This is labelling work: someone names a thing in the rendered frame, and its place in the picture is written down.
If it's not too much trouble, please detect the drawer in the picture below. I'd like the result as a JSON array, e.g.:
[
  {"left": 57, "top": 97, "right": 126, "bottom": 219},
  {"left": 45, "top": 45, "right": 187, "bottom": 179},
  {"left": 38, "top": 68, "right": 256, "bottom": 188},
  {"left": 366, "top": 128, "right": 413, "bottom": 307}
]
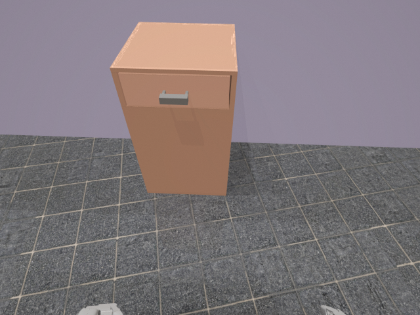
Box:
[{"left": 118, "top": 72, "right": 230, "bottom": 108}]

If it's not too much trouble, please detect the handle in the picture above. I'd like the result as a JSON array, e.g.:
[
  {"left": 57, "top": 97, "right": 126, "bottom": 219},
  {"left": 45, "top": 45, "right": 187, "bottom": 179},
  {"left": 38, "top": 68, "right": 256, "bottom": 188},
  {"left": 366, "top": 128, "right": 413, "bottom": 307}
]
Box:
[{"left": 159, "top": 90, "right": 188, "bottom": 105}]

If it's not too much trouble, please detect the cabinet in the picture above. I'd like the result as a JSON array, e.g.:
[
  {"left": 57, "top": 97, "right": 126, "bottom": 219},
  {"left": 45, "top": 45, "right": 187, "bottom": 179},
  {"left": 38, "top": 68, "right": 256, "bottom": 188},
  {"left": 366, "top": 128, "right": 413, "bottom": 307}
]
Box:
[{"left": 110, "top": 22, "right": 238, "bottom": 196}]

